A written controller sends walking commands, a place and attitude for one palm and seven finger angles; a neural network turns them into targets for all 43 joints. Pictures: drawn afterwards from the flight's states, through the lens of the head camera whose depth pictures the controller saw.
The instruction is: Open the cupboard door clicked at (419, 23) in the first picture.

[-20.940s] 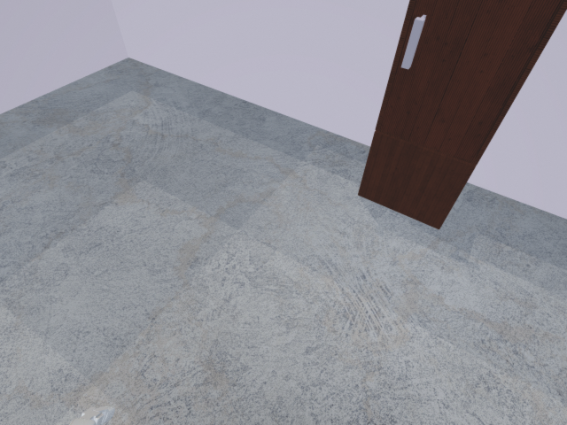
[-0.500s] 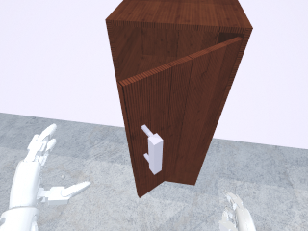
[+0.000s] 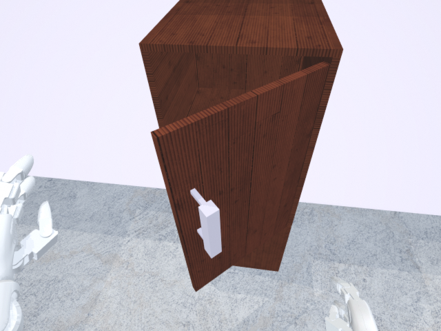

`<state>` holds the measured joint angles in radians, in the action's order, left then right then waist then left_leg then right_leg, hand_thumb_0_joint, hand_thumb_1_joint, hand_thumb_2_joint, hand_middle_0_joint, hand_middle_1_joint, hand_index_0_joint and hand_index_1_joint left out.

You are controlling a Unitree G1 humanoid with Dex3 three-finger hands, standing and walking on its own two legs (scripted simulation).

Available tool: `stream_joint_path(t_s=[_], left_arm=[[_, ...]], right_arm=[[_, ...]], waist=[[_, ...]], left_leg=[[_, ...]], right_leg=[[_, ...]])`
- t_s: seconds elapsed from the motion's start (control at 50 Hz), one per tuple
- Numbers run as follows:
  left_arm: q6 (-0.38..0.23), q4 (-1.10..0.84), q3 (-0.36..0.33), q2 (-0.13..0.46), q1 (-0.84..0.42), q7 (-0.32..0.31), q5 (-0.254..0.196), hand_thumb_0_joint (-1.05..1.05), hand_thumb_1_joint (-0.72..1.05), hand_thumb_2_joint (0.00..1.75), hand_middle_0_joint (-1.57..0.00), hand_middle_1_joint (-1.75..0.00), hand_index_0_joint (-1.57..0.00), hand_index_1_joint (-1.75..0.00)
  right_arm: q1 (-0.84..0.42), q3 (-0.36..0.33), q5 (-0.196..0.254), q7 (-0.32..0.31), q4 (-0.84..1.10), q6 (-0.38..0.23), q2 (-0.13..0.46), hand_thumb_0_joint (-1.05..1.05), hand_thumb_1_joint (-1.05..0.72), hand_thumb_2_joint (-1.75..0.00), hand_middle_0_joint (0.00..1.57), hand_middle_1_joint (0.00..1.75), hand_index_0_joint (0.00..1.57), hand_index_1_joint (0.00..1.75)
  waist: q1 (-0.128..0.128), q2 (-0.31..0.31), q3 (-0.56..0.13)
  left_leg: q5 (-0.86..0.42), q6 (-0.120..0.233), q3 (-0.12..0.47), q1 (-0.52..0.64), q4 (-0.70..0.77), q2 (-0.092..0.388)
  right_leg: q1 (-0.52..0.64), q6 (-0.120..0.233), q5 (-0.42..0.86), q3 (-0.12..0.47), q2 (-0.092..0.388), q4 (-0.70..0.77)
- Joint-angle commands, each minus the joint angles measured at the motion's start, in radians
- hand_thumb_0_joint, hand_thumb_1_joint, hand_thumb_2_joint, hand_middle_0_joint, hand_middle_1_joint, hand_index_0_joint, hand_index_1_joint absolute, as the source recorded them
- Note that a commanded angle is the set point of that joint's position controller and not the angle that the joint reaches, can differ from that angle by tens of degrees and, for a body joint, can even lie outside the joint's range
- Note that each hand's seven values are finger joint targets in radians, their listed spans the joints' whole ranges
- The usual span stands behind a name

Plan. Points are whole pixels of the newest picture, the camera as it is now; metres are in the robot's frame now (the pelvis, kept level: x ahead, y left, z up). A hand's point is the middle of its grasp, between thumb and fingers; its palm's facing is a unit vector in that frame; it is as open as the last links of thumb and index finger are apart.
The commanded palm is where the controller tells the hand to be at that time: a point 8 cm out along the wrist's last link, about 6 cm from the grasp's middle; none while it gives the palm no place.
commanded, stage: draw the hand back to the body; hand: left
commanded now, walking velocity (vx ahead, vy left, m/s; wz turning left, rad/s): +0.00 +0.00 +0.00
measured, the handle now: (204, 223) +0.31 +0.08 +0.02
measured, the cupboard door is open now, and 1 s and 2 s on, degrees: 44 44 44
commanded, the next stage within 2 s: step back with the hand held close in 0.24 s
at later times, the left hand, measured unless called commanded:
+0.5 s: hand (59, 238) +0.18 +0.25 +0.16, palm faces +0.41 -0.78 -0.47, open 7.4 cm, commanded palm +0.13 +0.29 +0.17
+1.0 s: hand out of the picture +0.10 +0.29 +0.15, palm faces +0.40 -0.75 -0.53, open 7.4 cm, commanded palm +0.04 +0.33 +0.17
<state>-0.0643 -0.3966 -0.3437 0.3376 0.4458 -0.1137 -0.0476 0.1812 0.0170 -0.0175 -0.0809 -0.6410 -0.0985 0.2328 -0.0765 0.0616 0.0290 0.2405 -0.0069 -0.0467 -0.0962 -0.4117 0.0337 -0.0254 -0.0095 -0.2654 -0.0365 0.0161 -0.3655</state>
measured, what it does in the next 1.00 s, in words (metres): shifts its weight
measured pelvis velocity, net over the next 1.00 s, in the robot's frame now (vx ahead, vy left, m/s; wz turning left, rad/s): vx -0.10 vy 0.03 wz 0.00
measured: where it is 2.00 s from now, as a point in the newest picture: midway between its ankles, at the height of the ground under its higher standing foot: outside the picture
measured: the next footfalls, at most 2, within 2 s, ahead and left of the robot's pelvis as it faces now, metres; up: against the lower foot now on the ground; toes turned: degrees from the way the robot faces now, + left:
right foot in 1.48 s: -0.27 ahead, -0.07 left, +0.00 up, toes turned -2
left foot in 1.66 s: -0.20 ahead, +0.14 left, +0.00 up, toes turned +2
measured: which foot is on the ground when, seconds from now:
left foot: down 0.00-1.00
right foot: down 0.00-1.00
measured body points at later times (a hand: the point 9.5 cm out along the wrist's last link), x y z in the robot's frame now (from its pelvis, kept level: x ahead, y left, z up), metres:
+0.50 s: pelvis -0.02 -0.01 +0.00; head -0.01 -0.03 +0.45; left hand +0.15 +0.29 +0.18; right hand +0.18 -0.24 -0.09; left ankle -0.01 +0.12 -0.74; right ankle -0.04 -0.12 -0.74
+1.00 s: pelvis -0.10 +0.03 -0.02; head -0.08 +0.03 +0.43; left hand +0.07 +0.33 +0.18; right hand +0.08 -0.21 -0.09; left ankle -0.01 +0.12 -0.74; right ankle -0.04 -0.12 -0.74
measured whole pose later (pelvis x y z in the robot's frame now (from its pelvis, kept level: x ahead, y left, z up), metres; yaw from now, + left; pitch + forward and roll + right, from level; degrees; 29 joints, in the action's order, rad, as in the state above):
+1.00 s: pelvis -0.10 +0.03 -0.02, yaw +0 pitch -2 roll -1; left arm -0.20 -0.53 -0.44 0.42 0.54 -0.13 0.00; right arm 0.19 0.00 0.00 -0.08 -0.53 -0.06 0.21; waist -0.01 0.01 0.09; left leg 0.16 0.05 -0.06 -0.38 -0.56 0.02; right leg -0.32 -0.04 -0.18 0.00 0.02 -0.54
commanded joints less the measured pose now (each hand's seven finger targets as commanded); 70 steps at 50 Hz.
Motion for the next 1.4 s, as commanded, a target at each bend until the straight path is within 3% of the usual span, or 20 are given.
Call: stream_joint_path(t_s=[0.0,0.32,0.34,0.36,0.42,0.56,0.64,0.74,0.92,1.0,1.04,1.08,1.12,1.14,1.18,1.2,1.22,1.26,1.34,1.38], left_arm=[[-0.062,-0.194,-0.087,0.169,-0.078,-0.014,0.0,0.0,0.9,0.9,-0.2,-0.3,-0.2,-0.3],[-0.088,-0.159,-0.097,0.177,-0.086,-0.006,-0.005,0.0,0.9,0.9,-0.2,-0.3,-0.2,-0.3],[-0.099,-0.229,-0.118,0.216,-0.145,-0.01,-0.004,0.0,0.9,0.9,-0.2,-0.3,-0.2,-0.3],[-0.131,-0.25,-0.219,0.317,-0.18,-0.014,0.001,0.0,0.9,0.9,-0.2,-0.3,-0.2,-0.3],[-0.119,-0.19,-0.136,0.222,-0.037,0.002,0.008,0.0,0.9,0.9,-0.2,-0.3,-0.2,-0.3],[-0.124,-0.265,-0.175,0.244,0.091,-0.014,0.004,0.0,0.9,0.9,-0.2,-0.3,-0.2,-0.3],[-0.131,-0.31,-0.215,0.281,0.111,-0.024,0.003,0.0,0.9,0.9,-0.2,-0.3,-0.2,-0.3],[-0.149,-0.345,-0.22,0.272,0.129,-0.033,0.007,0.0,0.9,0.9,-0.2,-0.3,-0.2,-0.3],[-0.196,-0.319,-0.22,0.229,0.076,-0.045,0.046,0.0,0.9,0.9,-0.2,-0.3,-0.2,-0.3],[-0.208,-0.328,-0.213,0.234,0.038,-0.047,0.051,0.0,0.9,0.9,-0.2,-0.3,-0.2,-0.3],[-0.221,-0.38,-0.214,0.262,0.014,-0.056,0.042,0.0,0.9,0.9,-0.2,-0.3,-0.2,-0.3],[-0.222,-0.387,-0.198,0.263,0.013,-0.068,0.034,0.0,0.9,0.9,-0.2,-0.3,-0.2,-0.3],[-0.217,-0.4,-0.198,0.266,-0.013,-0.073,0.032,0.0,0.9,0.9,-0.2,-0.3,-0.2,-0.3],[-0.22,-0.406,-0.21,0.279,-0.019,-0.078,0.031,0.0,0.9,0.9,-0.2,-0.3,-0.2,-0.3],[-0.223,-0.42,-0.231,0.255,-0.022,-0.081,0.034,0.0,0.9,0.9,-0.2,-0.3,-0.2,-0.3],[-0.22,-0.419,-0.261,0.288,-0.066,-0.087,0.055,0.0,0.9,0.9,-0.2,-0.3,-0.2,-0.3],[-0.224,-0.409,-0.277,0.31,-0.082,-0.09,0.05,0.0,0.9,0.9,-0.2,-0.3,-0.2,-0.3],[-0.225,-0.339,-0.271,0.291,0.036,-0.083,0.027,0.0,0.9,0.9,-0.2,-0.3,-0.2,-0.3],[-0.198,-0.363,-0.226,0.25,0.122,-0.076,-0.006,0.0,0.9,0.9,-0.2,-0.3,-0.2,-0.3],[-0.204,-0.404,-0.213,0.267,0.084,-0.066,-0.022,0.0,0.9,0.9,-0.2,-0.3,-0.2,-0.3]], right_arm=[[-0.132,-0.04,0.004,-0.007,0.156,-0.051,0.102,0.0,-0.9,-0.9,0.2,0.3,0.2,0.3],[-0.144,-0.044,0.002,-0.015,0.137,-0.071,0.095,0.0,-0.9,-0.9,0.2,0.3,0.2,0.3],[-0.154,-0.043,0.003,-0.017,0.14,-0.077,0.097,0.0,-0.9,-0.9,0.2,0.3,0.2,0.3],[-0.14,-0.038,0.016,-0.018,0.175,-0.054,0.114,0.0,-0.9,-0.9,0.2,0.3,0.2,0.3],[-0.144,-0.045,0.011,-0.012,0.18,-0.013,0.102,0.0,-0.9,-0.9,0.2,0.3,0.2,0.3],[-0.122,-0.063,0.017,-0.02,0.229,0.027,0.104,0.0,-0.9,-0.9,0.2,0.3,0.2,0.3],[-0.132,-0.071,0.018,-0.023,0.25,0.038,0.105,0.0,-0.9,-0.9,0.2,0.3,0.2,0.3],[-0.122,-0.074,0.018,-0.018,0.268,0.03,0.115,0.0,-0.9,-0.9,0.2,0.3,0.2,0.3],[-0.089,-0.078,0.022,-0.01,0.268,-0.019,0.134,0.0,-0.9,-0.9,0.2,0.3,0.2,0.3],[-0.067,-0.081,0.017,-0.008,0.253,-0.041,0.125,0.0,-0.9,-0.9,0.2,0.3,0.2,0.3],[-0.047,-0.083,0.013,-0.008,0.221,-0.049,0.117,0.0,-0.9,-0.9,0.2,0.3,0.2,0.3],[-0.034,-0.066,0.006,-0.005,0.185,-0.049,0.089,0.0,-0.9,-0.9,0.2,0.3,0.2,0.3],[-0.039,-0.063,0.005,-0.009,0.184,-0.048,0.096,0.0,-0.9,-0.9,0.2,0.3,0.2,0.3],[-0.048,-0.066,0.003,-0.018,0.185,-0.048,0.11,0.0,-0.9,-0.9,0.2,0.3,0.2,0.3],[-0.091,-0.063,-0.002,-0.026,0.213,-0.065,0.131,0.0,-0.9,-0.9,0.2,0.3,0.2,0.3],[-0.085,-0.067,-0.008,-0.023,0.202,-0.078,0.105,0.0,-0.9,-0.9,0.2,0.3,0.2,0.3],[-0.071,-0.077,-0.005,-0.014,0.181,-0.084,0.082,0.0,-0.9,-0.9,0.2,0.3,0.2,0.3],[-0.091,-0.097,0.012,-0.001,0.176,-0.094,0.101,0.0,-0.9,-0.9,0.2,0.3,0.2,0.3],[-0.121,-0.088,0.022,0.026,0.176,-0.098,0.086,0.0,-0.9,-0.9,0.2,0.3,0.2,0.3],[-0.115,-0.074,0.019,0.031,0.16,-0.099,0.08,0.0,-0.9,-0.9,0.2,0.3,0.2,0.3]], waist=[[0.001,-0.007,-0.083],[0.001,-0.037,-0.043],[-0.004,-0.013,-0.07],[0.052,-0.06,0.009],[0.056,-0.104,-0.037],[0.052,-0.022,-0.216],[0.048,-0.023,-0.219],[0.046,0.06,-0.181],[0.061,0.079,-0.069],[0.073,-0.018,-0.04],[0.082,-0.103,-0.06],[0.089,-0.185,-0.087],[0.096,-0.138,-0.079],[0.097,-0.03,-0.057],[0.082,0.335,-0.066],[0.085,0.328,-0.076],[0.083,0.182,-0.093],[0.061,0.077,-0.161],[0.058,0.265,-0.159],[0.055,0.239,-0.166]], left_leg=[[-0.266,0.029,-0.005,0.076,0.043,-0.006],[-0.198,0.036,-0.013,0.086,0.05,-0.012],[-0.202,0.036,-0.01,0.096,0.047,-0.017],[-0.157,0.047,-0.002,0.032,-0.003,0.002],[-0.174,0.04,-0.005,0.015,-0.049,-0.001],[-0.43,0.031,-0.008,0.042,-0.036,0.041],[-0.427,0.03,0.005,0.001,-0.026,0.046],[-0.262,0.039,0.044,-0.122,0.04,0.07],[0.386,0.099,0.129,-0.535,0.163,0.135],[0.42,0.076,0.093,-0.473,0.026,0.069],[0.287,0.029,0.046,-0.218,-0.206,-0.004],[0.17,0.008,0.029,-0.061,-0.36,-0.037],[0.175,0.015,0.065,-0.057,-0.261,-0.017],[0.237,0.032,0.131,-0.107,-0.144,0.025],[0.65,0.128,0.478,-0.503,0.314,0.269],[0.66,0.173,0.539,-0.632,0.405,0.338],[0.497,0.16,0.456,-0.555,0.346,0.311],[0.352,0.134,0.332,-0.373,0.242,0.253],[0.349,0.054,0.154,-0.356,0.302,0.191],[0.256,0.009,0.102,-0.286,0.268,0.169]], right_leg=[[-0.059,0.016,0.272,0.005,-0.014,0.057],[-0.09,0.009,0.215,0.019,-0.015,0.103],[-0.077,0.011,0.222,0.022,-0.011,0.103],[-0.219,0.009,0.293,0.101,0.037,0.147],[-0.215,0.01,0.395,0.1,0.073,0.115],[-0.136,-0.002,0.529,0.054,0.051,-0.017],[-0.144,-0.005,0.492,0.051,0.037,-0.045],[-0.131,-0.009,0.305,0.041,0.005,-0.086],[-0.003,-0.018,0.076,0.043,-0.035,-0.229],[-0.176,0.012,-0.156,0.13,0.012,-0.086],[-0.46,0.07,-0.305,0.228,0.105,0.072],[-0.609,0.107,-0.271,0.246,0.187,0.105],[-0.613,0.078,-0.231,0.181,0.154,0.029],[-0.598,0.049,-0.241,0.142,0.099,-0.052],[-0.289,-0.027,-0.211,0.012,-0.098,-0.576],[-0.181,-0.022,-0.204,0.057,-0.116,-0.87],[-0.231,-0.008,-0.213,0.078,-0.094,-0.91],[-0.292,-0.006,-0.23,0.053,-0.105,-0.843],[-0.176,0.024,-0.289,-0.064,-0.108,-0.577],[-0.162,0.049,-0.348,-0.076,-0.108,-0.281]])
